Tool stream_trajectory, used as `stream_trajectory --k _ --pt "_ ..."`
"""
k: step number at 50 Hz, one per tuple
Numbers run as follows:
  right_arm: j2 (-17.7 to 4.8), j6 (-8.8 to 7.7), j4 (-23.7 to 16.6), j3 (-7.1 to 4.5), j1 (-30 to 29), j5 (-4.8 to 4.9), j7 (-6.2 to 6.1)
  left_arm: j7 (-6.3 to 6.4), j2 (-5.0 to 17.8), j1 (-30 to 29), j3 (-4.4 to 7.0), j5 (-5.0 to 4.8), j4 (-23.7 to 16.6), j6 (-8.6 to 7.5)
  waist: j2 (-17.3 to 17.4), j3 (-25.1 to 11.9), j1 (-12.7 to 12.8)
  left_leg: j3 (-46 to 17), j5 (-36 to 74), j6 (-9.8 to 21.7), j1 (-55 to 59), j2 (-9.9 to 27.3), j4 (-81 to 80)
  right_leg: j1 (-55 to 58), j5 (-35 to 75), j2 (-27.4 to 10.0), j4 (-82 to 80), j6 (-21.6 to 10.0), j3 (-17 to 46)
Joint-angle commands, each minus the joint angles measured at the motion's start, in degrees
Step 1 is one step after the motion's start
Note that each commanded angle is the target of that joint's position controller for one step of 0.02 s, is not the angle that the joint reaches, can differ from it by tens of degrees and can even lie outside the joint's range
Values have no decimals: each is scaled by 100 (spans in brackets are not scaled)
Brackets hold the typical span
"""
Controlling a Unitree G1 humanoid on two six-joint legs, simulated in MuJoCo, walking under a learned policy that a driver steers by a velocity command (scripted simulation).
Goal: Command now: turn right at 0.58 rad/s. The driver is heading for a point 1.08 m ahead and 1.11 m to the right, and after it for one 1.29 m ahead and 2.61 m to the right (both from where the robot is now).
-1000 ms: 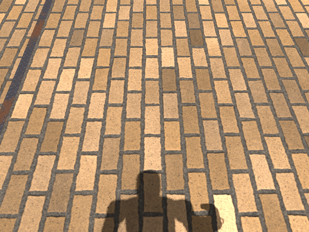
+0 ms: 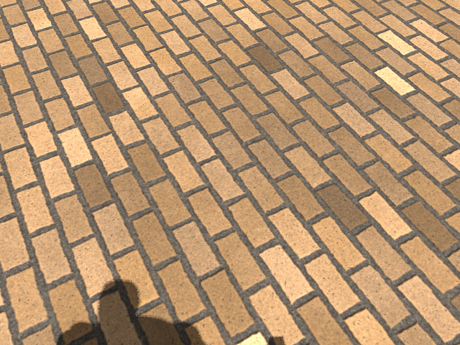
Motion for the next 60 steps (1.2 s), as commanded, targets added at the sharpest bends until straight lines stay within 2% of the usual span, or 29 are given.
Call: stream_trajectory --k 1,2,3,4,6,8,13,18,20,21,22,23,24,25,26,27,30,34,41,44,45,46,47,48,49,51,54,56,60 --pt "-1179 -62 -212 -282 517 -131 -4 36 344 185 59 8 -451 3 775 -933 34 -1363 1578 700 1552 1732 -1176 -444 -1266 -284 1184 -208 361" --pt "-1336 -35 -284 -285 402 -364 12 7 632 104 154 -11 -691 -77 1925 -649 103 -2670 2423 1704 1227 2516 -1381 -1449 -2679 201 2260 48 -220" --pt "-1036 -47 -477 -214 77 -345 -9 -32 1095 215 287 23 -554 -123 1358 -587 152 -2340 2492 1903 1117 2570 -1321 -1494 -2413 -203 3301 183 -118" --pt "-762 -34 -571 -150 -173 -263 -42 -50 1190 339 351 -25 -400 -96 968 -511 213 -1615 2382 1610 1026 2166 -1192 -1463 -1987 -275 3663 271 -216" --pt "-608 10 -632 -90 -253 -88 -102 -35 871 416 295 -14 -290 27 825 -328 150 -857 2132 1306 1113 1693 -1098 -1677 -1425 -378 4098 504 -381" --pt "-661 71 -607 -80 -28 -108 -165 -85 631 184 209 -73 -453 50 916 -242 -1 -379 2229 1351 1153 1524 -1178 -1698 -1138 -472 3855 632 -701" --pt "-1003 164 -621 -195 325 -113 -205 -179 408 -248 65 -46 -838 23 1098 -495 -320 -26 2437 1505 1690 1819 -1150 -1274 -1133 -848 2352 703 -1061" --pt "-1190 162 -693 -271 200 20 -59 -309 554 -35 121 -48 -918 94 1211 -464 -229 317 2289 1347 1312 1987 -940 -198 -921 -795 1003 378 -1514" --pt "-1138 158 -671 -263 107 131 -28 -344 537 359 174 -42 -800 115 1072 -493 31 574 1963 1011 1065 1901 -409 558 -135 -628 -146 80 -1690" --pt "-920 139 -537 -210 434 103 7 -292 697 650 256 -35 -703 110 642 -596 84 900 1425 644 593 1684 226 1353 556 -586 -675 -127 -1464" --pt "-574 129 -632 -106 520 -133 47 -193 1343 904 431 -37 -744 83 -864 -708 32 1432 -511 83 -814 1073 1888 2433 2525 -1781 -876 -589 265" --pt "-460 98 -1040 -41 40 -225 14 -216 1707 833 434 150 -923 -28 -1780 -851 114 928 -2559 -188 -2109 268 3243 2380 3631 -2991 -839 -1857 1969" --pt "-761 93 -1073 -128 -294 -128 -18 -278 1376 908 352 218 -907 -169 -988 -1077 415 253 -2440 -146 -2127 378 3952 2205 3158 -2861 -975 -2022 1740" --pt "-804 106 -1081 -153 -306 -25 -34 -267 1226 681 287 191 -864 -257 -857 -810 222 144 -1947 -40 -2144 457 4043 1960 2695 -2503 -984 -1694 1209" --pt "-813 127 -959 -178 -155 -45 -83 -227 1098 381 261 94 -872 -276 -564 -653 58 102 -1450 -17 -2125 533 3834 1755 2156 -2163 -977 -1356 857" --pt "-897 155 -933 -209 -91 -97 -124 -190 963 155 202 9 -906 -255 -611 -560 -36 70 -1123 -36 -2040 552 3634 1558 2009 -2016 -996 -1193 713" --pt "-768 147 -929 -195 138 -89 -89 -104 923 106 155 62 -976 -216 -684 -723 -153 133 -569 -128 -1584 324 3474 1273 2043 -1768 -1038 -1203 573" --pt "-589 126 -1061 -112 -80 -83 -67 -41 1012 233 186 30 -972 -178 -697 -672 -24 41 -455 -221 -1480 200 2303 1350 1463 -1690 -976 -1203 841" --pt "-642 2 -1199 -119 -81 -11 66 -115 1095 116 215 16 -1074 -77 -856 -628 62 -32 -687 -108 -636 -55 952 1066 1250 -1588 -727 -1176 1659" --pt "-633 -72 -1146 -153 295 -9 134 -104 1038 -102 193 -74 -1138 -18 -844 -699 -196 69 90 62 172 -83 -466 993 1404 -1326 -381 -907 1797" --pt "-776 -82 -1106 -204 466 -51 126 -79 923 -58 162 -87 -1154 -8 -672 -754 -230 -94 756 205 771 256 -912 645 827 -1104 -129 -648 1648" --pt "-1163 -49 -1170 -280 546 -149 85 -82 602 242 78 -12 -1151 -13 437 -935 -36 -1105 1527 649 1456 1440 -1078 -51 -863 -548 983 -285 916" --pt "-1429 -3 -1132 -317 484 -313 99 -83 750 291 140 -55 -1289 -70 1828 -559 113 -2440 2499 1691 1300 2405 -1275 -1214 -2708 255 2099 54 -200" --pt "-1127 -26 -1283 -248 300 -277 74 -84 1195 433 280 36 -1176 -112 1345 -530 79 -2445 2453 2032 1092 2658 -1268 -1340 -2629 -222 3361 295 -177" --pt "-828 -20 -1358 -159 41 -226 25 -103 1316 477 353 -25 -1032 -86 977 -431 151 -1781 2238 1789 953 2280 -1180 -1328 -2199 -328 3792 385 -229" --pt "-680 14 -1421 -105 -185 -97 -34 -78 1052 552 320 -32 -882 38 784 -237 142 -942 1937 1422 981 1739 -1103 -1516 -1553 -414 4174 586 -373" --pt "-746 106 -1365 -109 126 -139 -114 -131 675 216 188 -94 -1053 58 956 -257 -95 -302 2258 1472 1280 1533 -1142 -1578 -1202 -542 3630 734 -794" --pt "-873 160 -1323 -162 320 -146 -132 -162 579 -18 129 -71 -1182 42 1050 -396 -264 -221 2375 1558 1638 1688 -1107 -1528 -1245 -707 3013 779 -902" --pt "-1148 215 -1329 -266 200 -64 -47 -262 524 -11 68 -38 -1260 39 1180 -547 -279 146 2541 1533 1375 1855 -1050 -571 -1255 -833 1800 644 -1291"
Velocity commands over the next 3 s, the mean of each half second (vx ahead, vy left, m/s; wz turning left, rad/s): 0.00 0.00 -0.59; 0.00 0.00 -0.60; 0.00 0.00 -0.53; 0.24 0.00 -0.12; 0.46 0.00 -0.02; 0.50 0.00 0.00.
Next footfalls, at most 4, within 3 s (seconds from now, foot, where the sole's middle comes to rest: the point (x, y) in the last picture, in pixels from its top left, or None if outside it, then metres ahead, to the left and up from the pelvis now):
0.42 right None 0.01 -0.15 -0.77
0.92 left None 0.12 0.05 -0.77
1.32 right None -0.07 -0.16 -0.77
1.80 left None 0.11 -0.02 -0.77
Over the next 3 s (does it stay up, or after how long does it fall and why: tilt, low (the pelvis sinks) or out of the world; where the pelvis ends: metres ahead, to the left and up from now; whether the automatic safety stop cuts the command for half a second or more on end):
stays up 0.39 -0.54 0.01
